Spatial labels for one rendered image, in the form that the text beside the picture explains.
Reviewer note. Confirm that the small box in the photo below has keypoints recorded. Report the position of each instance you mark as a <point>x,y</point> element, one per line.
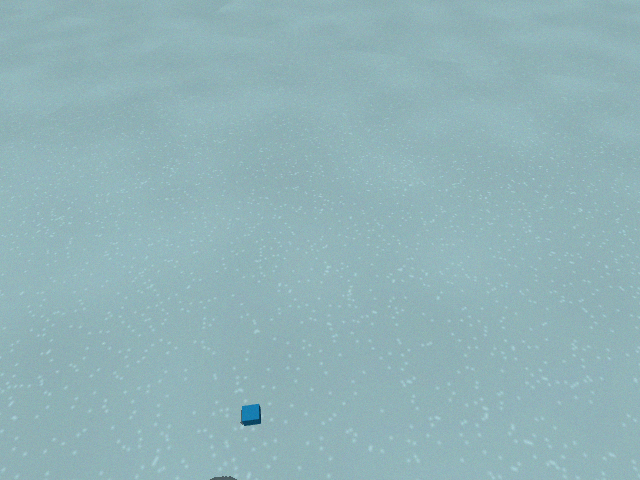
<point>251,414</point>

